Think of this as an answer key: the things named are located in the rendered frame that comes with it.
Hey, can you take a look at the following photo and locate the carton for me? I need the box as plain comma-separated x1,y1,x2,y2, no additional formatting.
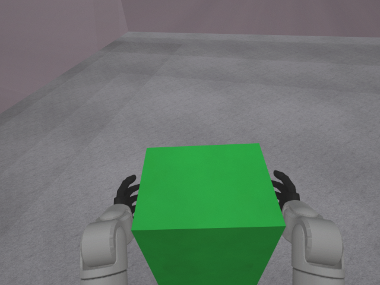
131,143,286,285

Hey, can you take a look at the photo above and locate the right robot hand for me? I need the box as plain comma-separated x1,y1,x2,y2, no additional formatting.
271,170,300,211

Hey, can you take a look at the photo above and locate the left robot hand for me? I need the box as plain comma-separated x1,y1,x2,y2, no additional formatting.
114,175,140,218

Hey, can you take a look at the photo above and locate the left robot forearm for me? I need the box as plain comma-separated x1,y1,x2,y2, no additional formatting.
80,204,134,285

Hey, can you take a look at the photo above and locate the right robot forearm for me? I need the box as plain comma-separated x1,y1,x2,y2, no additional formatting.
281,200,345,285

